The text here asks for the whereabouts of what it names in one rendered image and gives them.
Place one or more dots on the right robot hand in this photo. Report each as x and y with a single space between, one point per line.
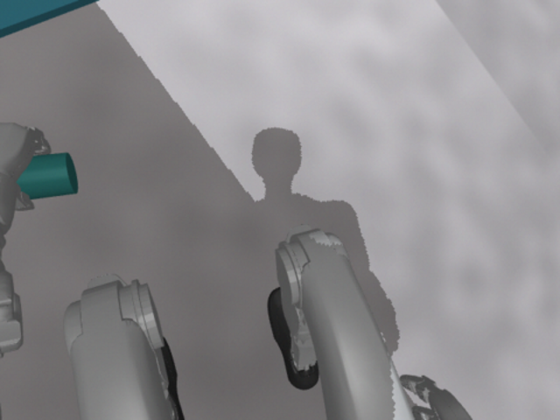
444 406

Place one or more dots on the can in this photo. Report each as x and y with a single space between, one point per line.
49 176

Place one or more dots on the left robot arm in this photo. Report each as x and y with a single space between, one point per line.
11 323

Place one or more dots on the right robot foot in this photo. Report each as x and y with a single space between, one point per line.
300 379

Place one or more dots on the left robot foot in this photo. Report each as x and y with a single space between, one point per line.
172 378

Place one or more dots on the left robot hand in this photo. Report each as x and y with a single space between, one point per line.
17 146

